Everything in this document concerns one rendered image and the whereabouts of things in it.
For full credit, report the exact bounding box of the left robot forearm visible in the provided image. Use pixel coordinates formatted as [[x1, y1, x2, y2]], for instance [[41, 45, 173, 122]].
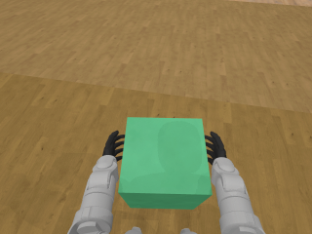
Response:
[[67, 155, 119, 234]]

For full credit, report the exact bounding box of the carton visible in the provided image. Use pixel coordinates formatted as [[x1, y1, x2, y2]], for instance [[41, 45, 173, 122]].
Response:
[[118, 117, 213, 210]]

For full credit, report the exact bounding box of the right robot forearm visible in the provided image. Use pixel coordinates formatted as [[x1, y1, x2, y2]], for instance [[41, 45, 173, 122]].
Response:
[[211, 157, 265, 234]]

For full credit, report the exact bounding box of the right robot hand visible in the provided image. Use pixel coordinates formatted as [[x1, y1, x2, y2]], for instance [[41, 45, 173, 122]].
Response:
[[204, 132, 227, 165]]

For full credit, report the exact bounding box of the left robot hand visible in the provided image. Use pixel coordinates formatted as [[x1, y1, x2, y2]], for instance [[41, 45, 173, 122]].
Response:
[[102, 130, 125, 161]]

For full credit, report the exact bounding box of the left robot shin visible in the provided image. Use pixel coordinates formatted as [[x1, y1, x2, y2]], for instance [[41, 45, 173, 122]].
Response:
[[132, 226, 141, 232]]

